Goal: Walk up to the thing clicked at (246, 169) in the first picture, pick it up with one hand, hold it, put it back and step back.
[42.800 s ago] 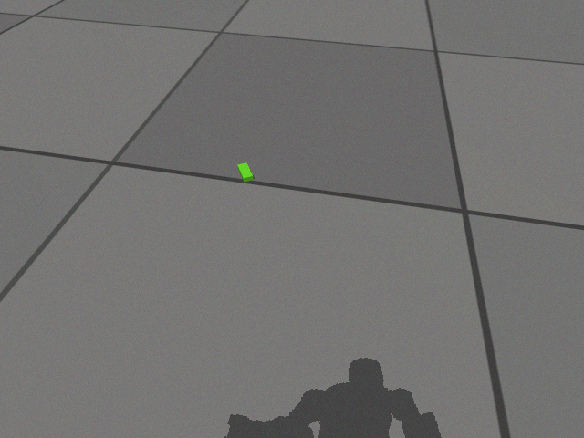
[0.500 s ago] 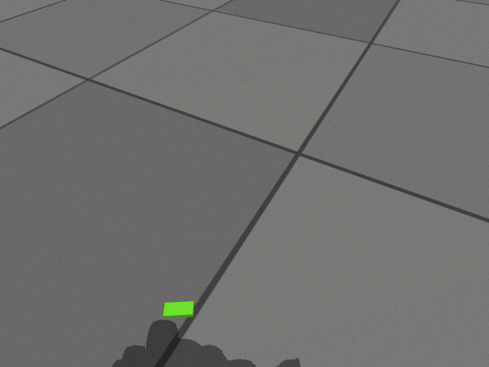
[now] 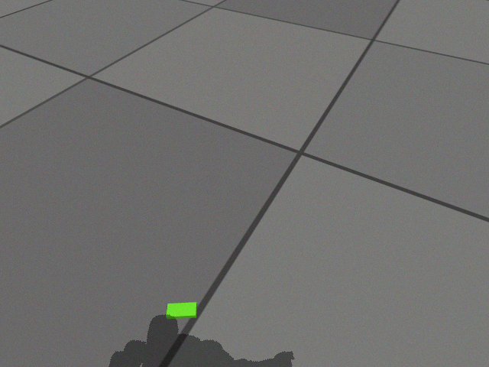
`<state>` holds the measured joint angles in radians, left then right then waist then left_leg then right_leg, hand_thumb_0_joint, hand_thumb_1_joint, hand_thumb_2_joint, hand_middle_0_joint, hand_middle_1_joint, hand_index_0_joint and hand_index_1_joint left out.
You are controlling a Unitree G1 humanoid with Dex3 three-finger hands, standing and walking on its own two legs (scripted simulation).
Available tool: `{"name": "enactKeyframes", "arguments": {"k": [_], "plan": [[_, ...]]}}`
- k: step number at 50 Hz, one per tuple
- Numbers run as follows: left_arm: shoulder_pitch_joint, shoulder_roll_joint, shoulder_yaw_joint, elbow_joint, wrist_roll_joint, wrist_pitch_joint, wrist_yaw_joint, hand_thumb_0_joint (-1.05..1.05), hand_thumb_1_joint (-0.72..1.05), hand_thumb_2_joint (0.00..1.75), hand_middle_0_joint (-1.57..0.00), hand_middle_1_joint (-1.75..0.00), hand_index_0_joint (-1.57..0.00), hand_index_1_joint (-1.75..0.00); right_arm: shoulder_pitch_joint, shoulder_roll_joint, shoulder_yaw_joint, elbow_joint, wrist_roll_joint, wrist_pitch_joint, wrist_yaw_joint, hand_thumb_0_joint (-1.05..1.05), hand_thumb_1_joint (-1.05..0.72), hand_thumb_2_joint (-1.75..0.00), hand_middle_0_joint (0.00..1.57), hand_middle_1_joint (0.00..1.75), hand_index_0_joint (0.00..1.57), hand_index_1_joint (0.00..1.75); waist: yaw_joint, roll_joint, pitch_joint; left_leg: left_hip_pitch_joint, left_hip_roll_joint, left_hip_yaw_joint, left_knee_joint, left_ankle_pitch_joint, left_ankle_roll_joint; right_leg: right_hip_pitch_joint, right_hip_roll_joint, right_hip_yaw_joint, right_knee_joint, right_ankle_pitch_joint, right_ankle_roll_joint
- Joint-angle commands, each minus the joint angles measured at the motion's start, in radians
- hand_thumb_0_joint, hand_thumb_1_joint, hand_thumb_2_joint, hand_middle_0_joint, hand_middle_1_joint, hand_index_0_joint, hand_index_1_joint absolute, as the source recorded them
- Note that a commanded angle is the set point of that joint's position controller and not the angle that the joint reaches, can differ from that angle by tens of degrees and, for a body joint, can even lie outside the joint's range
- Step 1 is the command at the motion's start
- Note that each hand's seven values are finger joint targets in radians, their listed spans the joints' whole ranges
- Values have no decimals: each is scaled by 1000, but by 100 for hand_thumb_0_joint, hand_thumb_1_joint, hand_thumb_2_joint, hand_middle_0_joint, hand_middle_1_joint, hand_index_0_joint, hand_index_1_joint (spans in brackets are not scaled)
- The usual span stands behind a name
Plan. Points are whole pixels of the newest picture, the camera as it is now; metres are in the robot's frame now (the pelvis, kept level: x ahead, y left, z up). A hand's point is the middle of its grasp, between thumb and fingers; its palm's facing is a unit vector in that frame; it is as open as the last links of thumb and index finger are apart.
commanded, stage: stand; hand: left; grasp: from above
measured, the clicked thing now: (182, 310) +0.47 +0.27 -0.77
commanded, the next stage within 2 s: rise first in 1.60 s
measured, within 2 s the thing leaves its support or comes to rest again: neither
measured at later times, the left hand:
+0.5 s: hand out of the picture +0.09 +0.26 -0.15, palm faces -0.01 -0.94 -0.35, open 7.4 cm
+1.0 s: hand out of the picture +0.10 +0.26 -0.15, palm faces -0.01 -0.94 -0.34, open 7.4 cm
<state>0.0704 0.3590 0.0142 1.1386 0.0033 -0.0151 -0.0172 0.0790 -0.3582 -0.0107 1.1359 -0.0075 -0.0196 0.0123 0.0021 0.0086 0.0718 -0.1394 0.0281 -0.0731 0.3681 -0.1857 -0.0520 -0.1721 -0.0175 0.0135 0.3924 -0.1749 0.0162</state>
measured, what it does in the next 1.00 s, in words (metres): stands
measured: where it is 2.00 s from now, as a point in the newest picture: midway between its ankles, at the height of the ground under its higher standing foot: outside the picture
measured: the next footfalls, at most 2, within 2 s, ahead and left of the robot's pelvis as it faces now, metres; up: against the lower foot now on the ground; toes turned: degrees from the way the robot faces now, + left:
none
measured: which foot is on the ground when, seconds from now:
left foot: down 0.00-1.00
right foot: down 0.00-1.00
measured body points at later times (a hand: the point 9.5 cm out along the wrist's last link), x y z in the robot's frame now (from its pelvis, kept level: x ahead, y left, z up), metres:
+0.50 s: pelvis +0.01 +0.00 +0.00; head +0.03 +0.00 +0.45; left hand +0.09 +0.31 -0.13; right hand +0.10 -0.30 -0.13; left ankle +0.01 +0.15 -0.74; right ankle +0.03 -0.13 -0.74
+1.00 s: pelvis +0.02 +0.00 +0.00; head +0.03 +0.00 +0.45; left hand +0.10 +0.31 -0.13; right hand +0.10 -0.30 -0.13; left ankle +0.01 +0.15 -0.74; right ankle +0.03 -0.13 -0.74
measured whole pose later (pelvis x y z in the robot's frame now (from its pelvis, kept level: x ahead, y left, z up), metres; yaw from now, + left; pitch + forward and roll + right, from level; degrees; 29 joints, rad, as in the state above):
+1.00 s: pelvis +0.02 +0.00 +0.00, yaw +0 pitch -2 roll +0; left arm 0.08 0.35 0.01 1.14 0.01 -0.01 -0.01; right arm 0.09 -0.36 0.00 1.13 -0.01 -0.01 0.01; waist 0.00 0.01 0.06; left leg -0.11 0.03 -0.07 0.34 -0.20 -0.05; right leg -0.14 -0.02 0.01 0.35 -0.18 0.02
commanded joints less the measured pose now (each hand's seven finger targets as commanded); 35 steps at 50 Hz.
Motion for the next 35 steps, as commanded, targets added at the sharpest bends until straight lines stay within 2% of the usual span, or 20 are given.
{"name": "enactKeyframes", "arguments": {"k": [1,4,5,9,10,13,16,18,19,21,22,23,28,31,32,35], "plan": [[-51,220,41,-59,0,-20,16,0,90,90,-20,-30,-20,-30,-52,-212,-38,-54,0,-13,-14,0,-90,-90,20,30,20,30,-4,-5,-101,3,89,-53,-61,71,58,36,-93,86,-82,51,-33],[-47,216,41,-54,2,-19,17,0,90,90,-20,-30,-20,-30,-57,-211,-37,-52,0,-10,-13,0,-90,-90,20,30,20,30,-4,3,-91,-8,87,-54,-69,31,59,31,-93,89,-89,24,-32],[-47,218,41,-54,1,-21,17,0,90,90,-20,-30,-20,-30,-56,-210,-37,-51,-2,-10,-13,0,-90,-90,20,30,20,30,-4,6,-112,-4,91,-52,-62,81,59,58,-98,85,-79,73,-31],[-35,211,39,-52,0,-20,17,0,90,90,-20,-30,-20,-30,-65,-211,-36,-52,0,-10,-13,0,-90,-90,20,30,20,30,-1,7,-110,14,86,-48,-63,79,56,35,-93,85,-88,64,-31],[-41,213,39,-52,1,-21,17,0,90,90,-20,-30,-20,-30,-56,-214,-35,-51,0,-11,-13,0,-90,-90,20,30,20,30,-7,0,-118,4,92,-49,-61,110,57,61,-96,82,-77,99,-30],[-33,216,41,-47,2,-18,19,0,90,90,-20,-30,-20,-30,-59,-210,-33,-51,0,-8,-14,0,-90,-90,20,30,20,30,-3,-1,-102,-8,88,-52,-71,62,59,49,-92,80,-86,50,-29],[-32,214,42,-49,1,-16,17,0,90,90,-20,-30,-20,-30,-54,-213,-32,-51,-2,-8,-15,0,-90,-90,20,30,20,30,-2,-3,-104,-20,90,-52,-76,76,58,67,-92,78,-79,71,-30],[-24,211,41,-48,1,-19,18,0,90,90,-20,-30,-20,-30,-60,-211,-30,-54,0,-10,-15,0,-90,-90,20,30,20,30,2,-6,-122,0,92,-50,-66,130,59,75,-96,73,-73,117,-27],[-23,211,42,-48,0,-18,18,0,90,90,-20,-30,-20,-30,-56,-206,-29,-53,0,-10,-15,0,-90,-90,20,30,20,30,3,-19,-117,10,88,-47,-66,117,57,59,-95,76,-78,94,-30],[-30,213,41,-49,1,-17,18,0,90,90,-20,-30,-20,-30,-47,-213,-29,-51,0,-9,-16,0,-90,-90,20,30,20,30,-2,-10,-116,-2,90,-47,-64,134,59,76,-98,76,-77,123,-28],[-31,217,44,-52,1,-15,18,0,90,90,-20,-30,-20,-30,-49,-209,-29,-52,-1,-9,-17,0,-90,-90,20,30,20,30,0,-14,-120,12,90,-47,-69,128,55,66,-96,73,-75,103,-32],[-25,204,39,-52,1,-17,18,0,90,90,-20,-30,-20,-30,-57,-218,-31,-53,0,-9,-16,0,-90,-90,20,30,20,30,3,-2,-117,8,90,-47,-59,139,58,71,-98,75,-83,121,-30],[-31,213,43,-54,0,-16,20,0,90,90,-20,-30,-20,-30,-38,-216,-29,-52,0,-8,-17,0,-90,-90,20,30,20,30,-1,-14,-121,0,92,-48,-68,155,57,92,-96,68,-73,133,-29],[-29,211,42,-55,0,-14,19,0,90,90,-20,-30,-20,-30,-43,-211,-28,-56,0,-8,-17,0,-90,-90,20,30,20,30,2,-15,-106,1,88,-45,-72,133,53,70,-95,69,-81,106,-29],[-34,212,43,-57,0,-15,20,0,90,90,-20,-30,-20,-30,-45,-215,-31,-59,-2,-9,-18,0,-90,-90,20,30,20,30,2,-15,-118,9,92,-43,-61,168,55,89,-99,68,-72,144,-33],[-31,208,42,-57,0,-11,19,0,90,90,-20,-30,-20,-30,-32,-215,-28,-55,-1,-9,-19,0,-90,-90,20,30,20,30,0,1,-106,-20,91,-48,-79,137,53,97,-96,68,-73,119,-28]]}}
